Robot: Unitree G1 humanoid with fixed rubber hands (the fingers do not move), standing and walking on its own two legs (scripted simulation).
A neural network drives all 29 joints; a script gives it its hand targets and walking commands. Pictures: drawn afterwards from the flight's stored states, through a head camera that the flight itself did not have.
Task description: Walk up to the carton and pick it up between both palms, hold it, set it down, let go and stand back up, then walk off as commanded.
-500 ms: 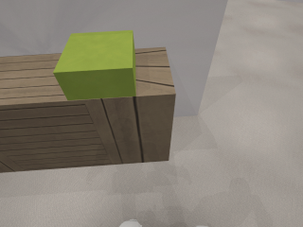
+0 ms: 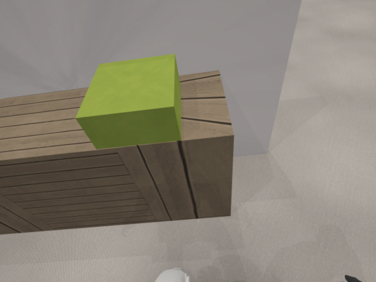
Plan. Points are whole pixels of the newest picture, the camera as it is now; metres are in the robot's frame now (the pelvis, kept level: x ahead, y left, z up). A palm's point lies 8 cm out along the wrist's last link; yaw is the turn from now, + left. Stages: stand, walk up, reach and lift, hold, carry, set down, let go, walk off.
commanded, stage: walk up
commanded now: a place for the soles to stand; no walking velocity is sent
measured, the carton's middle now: (137, 99) +0.72 +0.21 -0.02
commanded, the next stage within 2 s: none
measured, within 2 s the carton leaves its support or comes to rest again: neither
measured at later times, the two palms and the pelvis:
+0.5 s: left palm out of the picture +0.12 +0.37 -0.09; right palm (345, 281) +0.14 -0.28 -0.10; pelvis +0.07 +0.04 -0.01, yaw +2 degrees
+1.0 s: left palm out of the picture +0.14 +0.45 -0.11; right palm (289, 242) +0.22 -0.19 -0.08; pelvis +0.12 +0.13 -0.01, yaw +6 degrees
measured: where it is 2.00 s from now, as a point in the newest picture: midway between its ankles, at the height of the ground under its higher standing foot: outside the picture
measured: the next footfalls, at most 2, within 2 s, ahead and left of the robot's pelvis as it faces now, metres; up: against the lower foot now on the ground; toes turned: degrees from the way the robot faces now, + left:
left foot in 0.12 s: +0.14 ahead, +0.18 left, +0.00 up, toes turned -1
right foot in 0.48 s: +0.15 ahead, -0.09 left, +0.00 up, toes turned -4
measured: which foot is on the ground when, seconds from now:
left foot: up 0.00-0.10, down 0.12-0.50, up 0.52-0.84, down 0.86-1.00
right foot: down 0.00-0.14, up 0.16-0.46, down 0.48-0.88, up 0.90-1.00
